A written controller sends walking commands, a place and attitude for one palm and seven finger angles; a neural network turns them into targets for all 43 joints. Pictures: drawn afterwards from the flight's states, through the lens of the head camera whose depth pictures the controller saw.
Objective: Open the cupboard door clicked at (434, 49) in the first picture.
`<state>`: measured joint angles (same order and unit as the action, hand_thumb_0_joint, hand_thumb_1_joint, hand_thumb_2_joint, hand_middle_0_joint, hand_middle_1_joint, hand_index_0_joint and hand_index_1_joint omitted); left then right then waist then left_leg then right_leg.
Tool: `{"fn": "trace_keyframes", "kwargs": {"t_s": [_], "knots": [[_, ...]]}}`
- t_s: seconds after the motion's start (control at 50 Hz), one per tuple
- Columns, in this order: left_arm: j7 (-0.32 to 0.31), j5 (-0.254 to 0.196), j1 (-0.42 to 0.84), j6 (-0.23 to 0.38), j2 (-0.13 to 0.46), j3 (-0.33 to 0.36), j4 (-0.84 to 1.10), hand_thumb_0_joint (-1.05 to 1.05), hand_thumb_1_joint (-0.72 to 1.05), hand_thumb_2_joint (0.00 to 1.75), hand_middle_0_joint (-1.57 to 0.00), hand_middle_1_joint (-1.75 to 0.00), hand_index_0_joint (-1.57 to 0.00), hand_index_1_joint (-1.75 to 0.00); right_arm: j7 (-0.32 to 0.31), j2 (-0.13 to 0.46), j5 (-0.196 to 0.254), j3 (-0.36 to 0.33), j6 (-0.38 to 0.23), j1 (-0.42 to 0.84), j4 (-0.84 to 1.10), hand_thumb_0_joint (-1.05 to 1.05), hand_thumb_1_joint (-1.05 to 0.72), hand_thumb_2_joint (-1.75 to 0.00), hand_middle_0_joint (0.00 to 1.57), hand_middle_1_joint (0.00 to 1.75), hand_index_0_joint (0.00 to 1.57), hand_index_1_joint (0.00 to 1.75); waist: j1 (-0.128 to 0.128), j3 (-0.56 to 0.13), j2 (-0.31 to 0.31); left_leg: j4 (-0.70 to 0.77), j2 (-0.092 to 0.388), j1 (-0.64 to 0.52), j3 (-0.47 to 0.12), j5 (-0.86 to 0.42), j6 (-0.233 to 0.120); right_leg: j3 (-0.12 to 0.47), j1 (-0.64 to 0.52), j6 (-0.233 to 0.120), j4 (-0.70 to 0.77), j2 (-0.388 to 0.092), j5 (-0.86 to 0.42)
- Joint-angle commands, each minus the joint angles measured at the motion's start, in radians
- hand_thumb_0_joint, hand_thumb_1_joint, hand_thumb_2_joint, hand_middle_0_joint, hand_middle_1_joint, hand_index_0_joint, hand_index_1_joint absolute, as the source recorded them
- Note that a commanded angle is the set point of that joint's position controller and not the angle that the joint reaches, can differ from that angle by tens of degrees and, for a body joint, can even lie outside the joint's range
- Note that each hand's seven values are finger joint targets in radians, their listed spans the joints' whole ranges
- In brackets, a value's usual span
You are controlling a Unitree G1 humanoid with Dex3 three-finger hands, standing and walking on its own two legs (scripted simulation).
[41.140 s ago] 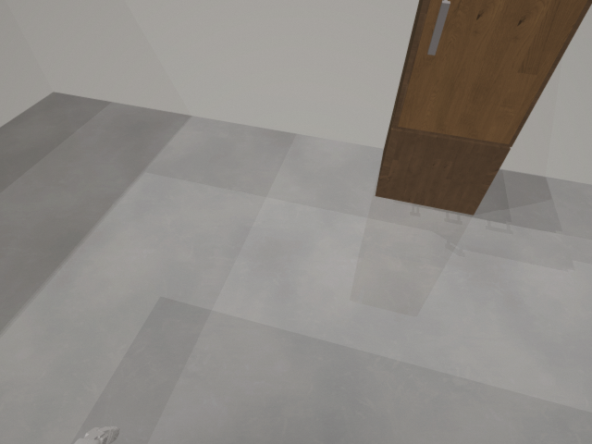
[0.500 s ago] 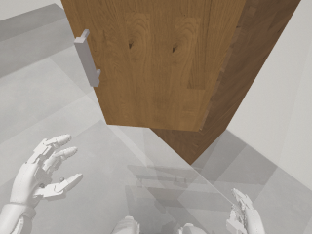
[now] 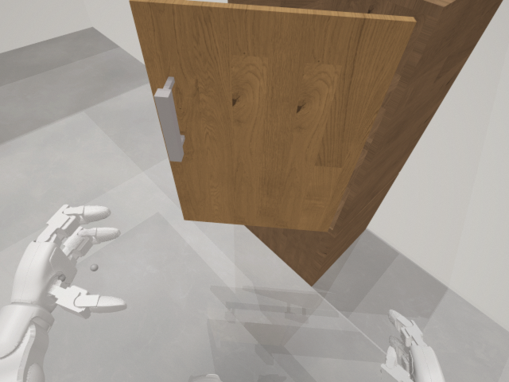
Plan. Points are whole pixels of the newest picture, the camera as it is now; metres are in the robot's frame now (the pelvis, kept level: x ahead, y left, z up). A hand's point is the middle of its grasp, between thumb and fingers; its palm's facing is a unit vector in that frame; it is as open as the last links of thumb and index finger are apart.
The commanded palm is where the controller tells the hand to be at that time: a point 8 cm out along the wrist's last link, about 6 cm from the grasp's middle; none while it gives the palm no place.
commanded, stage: raise the hand with hooked fingers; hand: left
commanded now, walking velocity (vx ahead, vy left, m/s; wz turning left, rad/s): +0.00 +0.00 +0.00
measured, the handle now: (173, 120) +0.55 +0.20 +0.09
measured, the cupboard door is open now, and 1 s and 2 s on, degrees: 42 42 42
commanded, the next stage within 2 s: move the hooked fingers beside the handle in 0.90 s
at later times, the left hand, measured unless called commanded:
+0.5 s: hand (73, 216) +0.30 +0.28 +0.11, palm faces +0.03 -1.00 -0.02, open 14.0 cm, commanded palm +0.27 +0.32 +0.11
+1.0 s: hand (90, 220) +0.30 +0.25 +0.11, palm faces +0.03 -1.00 -0.02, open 14.0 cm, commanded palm +0.27 +0.30 +0.11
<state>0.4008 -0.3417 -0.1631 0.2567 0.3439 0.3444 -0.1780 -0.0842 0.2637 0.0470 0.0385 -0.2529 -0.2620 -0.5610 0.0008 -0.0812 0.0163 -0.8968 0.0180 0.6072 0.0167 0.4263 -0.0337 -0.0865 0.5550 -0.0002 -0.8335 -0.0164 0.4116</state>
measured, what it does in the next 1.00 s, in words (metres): stands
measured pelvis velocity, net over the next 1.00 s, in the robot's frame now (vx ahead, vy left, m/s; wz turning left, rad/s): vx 0.01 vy -0.02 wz -0.01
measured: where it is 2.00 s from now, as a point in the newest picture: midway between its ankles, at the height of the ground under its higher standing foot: outside the picture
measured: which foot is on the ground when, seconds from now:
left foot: down 0.00-1.00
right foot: down 0.00-1.00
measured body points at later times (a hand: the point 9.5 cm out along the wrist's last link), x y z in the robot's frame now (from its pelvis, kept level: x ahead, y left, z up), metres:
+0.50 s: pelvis +0.01 +0.00 +0.02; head +0.03 +0.00 +0.47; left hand +0.30 +0.33 +0.12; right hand +0.16 -0.25 -0.06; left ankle +0.02 +0.09 -0.70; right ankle +0.00 -0.12 -0.70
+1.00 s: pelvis +0.01 -0.02 +0.02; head +0.03 -0.03 +0.47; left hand +0.29 +0.31 +0.12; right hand +0.16 -0.27 -0.06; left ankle +0.02 +0.09 -0.70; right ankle +0.00 -0.13 -0.70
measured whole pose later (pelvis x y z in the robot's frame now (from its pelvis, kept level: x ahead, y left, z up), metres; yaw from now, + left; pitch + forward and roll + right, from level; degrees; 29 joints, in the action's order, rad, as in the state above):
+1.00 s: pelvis +0.01 -0.02 +0.02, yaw +0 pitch +5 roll -1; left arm 0.50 -0.35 0.08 0.17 0.41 0.44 -0.42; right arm -0.11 0.28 0.06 0.05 -0.20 -0.28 -0.59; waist 0.00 -0.06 0.04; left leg -0.75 0.03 0.47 0.02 0.37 -0.01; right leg -0.08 0.44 -0.02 -0.71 0.00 0.36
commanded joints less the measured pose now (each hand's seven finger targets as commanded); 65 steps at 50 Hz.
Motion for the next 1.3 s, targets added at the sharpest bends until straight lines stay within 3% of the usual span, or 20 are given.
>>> {"fn": "trace_keyframes", "kwargs": {"t_s": [0.0, 0.08, 0.14, 0.2, 0.38, 0.44, 0.6, 0.64, 0.68, 0.76, 0.92, 0.98, 1.02, 1.04, 1.06, 1.1, 1.16, 1.2, 1.24, 1.28], "knots": [[0.014, -0.021, 0.195, 0.021, 0.214, 0.094, 0.186, 0.00, -0.50, 0.30, -0.30, -1.20, -0.30, -1.20, -0.014, 0.147, 0.005, -0.058, -0.048, 0.036, 0.142, 0.00, -0.90, -0.90, 0.20, 0.30, 0.20, 0.30, 0.005, -0.173, 0.085, 0.208, -0.003, -0.195, -0.079, -0.245, 0.025, 0.000, -0.053, -0.027, 0.122, 0.042, -0.176], [0.034, -0.026, 0.267, -0.005, 0.244, 0.119, 0.128, 0.00, -0.50, 0.30, -0.30, -1.20, -0.30, -1.20, -0.018, 0.151, 0.003, -0.049, -0.038, 0.038, 0.137, 0.00, -0.90, -0.90, 0.20, 0.30, 0.20, 0.30, 0.004, -0.155, 0.064, 0.226, -0.004, -0.203, -0.082, -0.245, 0.027, 0.001, -0.070, -0.030, 0.140, 0.044, -0.183], [0.044, -0.016, 0.334, -0.012, 0.281, 0.129, 0.143, 0.00, -0.50, 0.30, -0.30, -1.20, -0.30, -1.20, -0.019, 0.151, 0.001, -0.045, -0.040, 0.037, 0.133, 0.00, -0.90, -0.90, 0.20, 0.30, 0.20, 0.30, 0.009, -0.182, 0.128, 0.227, -0.003, -0.251, -0.084, -0.300, 0.031, 0.006, -0.085, -0.036, 0.143, 0.043, -0.215], [0.052, -0.022, 0.361, -0.023, 0.288, 0.142, 0.109, 0.00, -0.50, 0.30, -0.30, -1.20, -0.30, -1.20, -0.023, 0.150, 0.003, -0.045, -0.037, 0.036, 0.128, 0.00, -0.90, -0.90, 0.20, 0.30, 0.20, 0.30, 0.005, -0.188, 0.086, 0.244, -0.001, -0.265, -0.090, -0.299, 0.032, 0.002, -0.094, -0.032, 0.160, 0.043, -0.216], [0.095, -0.026, 0.500, -0.054, 0.364, 0.183, -0.006, 0.00, -0.50, 0.30, -0.30, -1.20, -0.30, -1.20, -0.034, 0.159, 0.007, -0.043, -0.023, 0.028, 0.114, 0.00, -0.90, -0.90, 0.20, 0.30, 0.20, 0.30, 0.002, -0.184, 0.074, 0.267, -0.010, -0.280, -0.074, -0.292, 0.020, 0.017, -0.137, -0.033, 0.208, 0.038, -0.235], [0.112, -0.038, 0.441, -0.060, 0.323, 0.162, -0.049, 0.00, -0.50, 0.30, -0.30, -1.20, -0.30, -1.20, -0.028, 0.159, 0.008, -0.048, -0.022, 0.022, 0.117, 0.00, -0.90, -0.90, 0.20, 0.30, 0.20, 0.30, 0.010, -0.177, 0.049, 0.256, -0.013, -0.271, -0.061, -0.332, 0.017, 0.020, -0.160, -0.035, 0.209, 0.036, -0.284], [0.091, -0.037, 0.449, -0.032, 0.356, 0.201, -0.008, 0.00, -0.50, 0.30, -0.30, -1.20, -0.30, -1.20, -0.018, 0.158, 0.005, -0.055, -0.011, 0.019, 0.126, 0.00, -0.90, -0.90, 0.20, 0.30, 0.20, 0.30, 0.013, -0.196, 0.080, 0.252, -0.019, -0.263, -0.042, -0.327, 0.014, 0.034, -0.162, -0.030, 0.207, 0.033, -0.296], [0.082, -0.036, 0.473, -0.016, 0.366, 0.201, 0.012, 0.00, -0.50, 0.30, -0.30, -1.20, -0.30, -1.20, -0.020, 0.159, 0.004, -0.055, -0.010, 0.022, 0.122, 0.00, -0.90, -0.90, 0.20, 0.30, 0.20, 0.30, 0.011, -0.185, 0.055, 0.253, -0.016, -0.255, -0.044, -0.311, 0.012, 0.038, -0.172, -0.031, 0.212, 0.033, -0.281], [0.079, -0.025, 0.474, -0.008, 0.365, 0.200, 0.022, 0.00, -0.50, 0.30, -0.30, -1.20, -0.30, -1.20, -0.022, 0.155, 0.005, -0.055, -0.011, 0.019, 0.123, 0.00, -0.90, -0.90, 0.20, 0.30, 0.20, 0.30, 0.011, -0.213, 0.100, 0.255, -0.018, -0.274, -0.040, -0.323, 0.011, 0.039, -0.177, -0.029, 0.208, 0.032, -0.293], [0.089, -0.033, 0.456, -0.013, 0.347, 0.190, -0.016, 0.00, -0.50, 0.30, -0.30, -1.20, -0.30, -1.20, -0.027, 0.155, 0.006, -0.053, -0.008, 0.019, 0.114, 0.00, -0.90, -0.90, 0.20, 0.30, 0.20, 0.30, 0.001, -0.193, 0.055, 0.249, -0.019, -0.262, -0.033, -0.316, 0.005, 0.047, -0.178, -0.024, 0.218, 0.031, -0.312], [0.097, -0.036, 0.469, -0.017, 0.344, 0.184, -0.032, 0.00, -0.50, 0.30, -0.30, -1.20, -0.30, -1.20, -0.032, 0.151, 0.011, -0.051, -0.009, 0.032, 0.116, 0.00, -0.90, -0.90, 0.20, 0.30, 0.20, 0.30, 0.005, -0.188, 0.060, 0.253, -0.021, -0.257, -0.032, -0.294, 0.007, 0.051, -0.174, -0.021, 0.226, 0.026, -0.293], [0.099, -0.038, 0.464, -0.019, 0.341, 0.184, -0.065, 0.00, -0.50, 0.30, -0.30, -1.20, -0.30, -1.20, -0.032, 0.153, 0.011, -0.050, -0.005, 0.032, 0.115, 0.00, -0.90, -0.90, 0.20, 0.30, 0.20, 0.30, 0.004, -0.173, 0.018, 0.249, -0.023, -0.234, -0.027, -0.278, 0.005, 0.059, -0.176, -0.017, 0.229, 0.024, -0.288], [0.099, -0.031, 0.550, -0.016, 0.357, 0.180, -0.085, 0.00, -0.50, 0.30, -0.30, -1.20, -0.30, -1.20, -0.037, 0.156, 0.012, -0.049, -0.002, 0.030, 0.103, 0.00, -0.90, -0.90, 0.20, 0.30, 0.20, 0.30, -0.011, -0.158, 0.041, 0.245, -0.024, -0.226, -0.027, -0.257, 0.005, 0.066, -0.153, -0.016, 0.232, 0.022, -0.264], [0.096, -0.025, 0.579, -0.014, 0.386, 0.192, -0.107, 0.00, -0.50, 0.30, -0.30, -1.20, -0.30, -1.20, -0.039, 0.160, 0.013, -0.050, 0.002, 0.022, 0.094, 0.00, -0.90, -0.90, 0.20, 0.30, 0.20, 0.30, -0.019, -0.143, 0.017, 0.240, -0.020, -0.219, -0.026, -0.244, 0.004, 0.071, -0.149, -0.016, 0.238, 0.022, -0.246], [0.099, -0.016, 0.632, -0.010, 0.363, 0.158, -0.111, 0.00, -0.50, 0.30, -0.30, -1.20, -0.30, -1.20, -0.041, 0.157, 0.015, -0.046, 0.003, 0.025, 0.093, 0.00, -0.90, -0.90, 0.20, 0.30, 0.20, 0.30, -0.027, -0.147, 0.058, 0.246, -0.023, -0.226, -0.027, -0.236, 0.004, 0.069, -0.136, -0.017, 0.236, 0.023, -0.235], [0.096, -0.003, 0.714, 0.001, 0.352, 0.128, -0.132, 0.00, -0.50, 0.30, -0.30, -1.20, -0.30, -1.20, -0.047, 0.155, 0.016, -0.045, 0.003, 0.019, 0.083, 0.00, -0.90, -0.90, 0.20, 0.30, 0.20, 0.30, -0.040, -0.165, 0.076, 0.247, -0.022, -0.248, -0.033, -0.216, 0.004, 0.065, -0.115, -0.019, 0.237, 0.023, -0.206], [0.098, 0.003, 0.757, 0.010, 0.391, 0.148, -0.210, 0.00, -0.50, 0.30, -0.30, -1.20, -0.30, -1.20, -0.050, 0.163, 0.013, -0.047, 0.011, 0.001, 0.069, 0.00, -0.90, -0.90, 0.20, 0.30, 0.20, 0.30, -0.041, -0.197, 0.019, 0.233, -0.023, -0.226, -0.030, -0.228, 0.000, 0.082, -0.146, -0.014, 0.234, 0.020, -0.230], [0.100, 0.015, 0.752, 0.018, 0.414, 0.166, -0.237, 0.00, -0.50, 0.30, -0.30, -1.20, -0.30, -1.20, -0.046, 0.163, 0.012, -0.048, 0.017, -0.005, 0.068, 0.00, -0.90, -0.90, 0.20, 0.30, 0.20, 0.30, -0.027, -0.234, 0.064, 0.231, -0.024, -0.234, -0.029, -0.259, 0.002, 0.077, -0.162, -0.018, 0.219, 0.019, -0.265], [0.102, 0.011, 0.763, 0.016, 0.413, 0.163, -0.275, 0.00, -0.50, 0.30, -0.30, -1.20, -0.30, -1.20, -0.041, 0.164, 0.010, -0.048, 0.026, -0.010, 0.072, 0.00, -0.90, -0.90, 0.20, 0.30, 0.20, 0.30, -0.022, -0.221, 0.040, 0.226, -0.024, -0.215, -0.028, -0.269, 0.002, 0.079, -0.172, -0.020, 0.215, 0.020, -0.282], [0.101, 0.017, 0.750, 0.017, 0.455, 0.203, -0.315, 0.00, -0.50, 0.30, -0.30, -1.20, -0.30, -1.20, -0.034, 0.169, 0.010, -0.051, 0.036, -0.020, 0.074, 0.00, -0.90, -0.90, 0.20, 0.30, 0.20, 0.30, -0.011, -0.238, 0.041, 0.228, -0.023, -0.194, -0.024, -0.281, 0.003, 0.081, -0.190, -0.018, 0.208, 0.018, -0.306]]}}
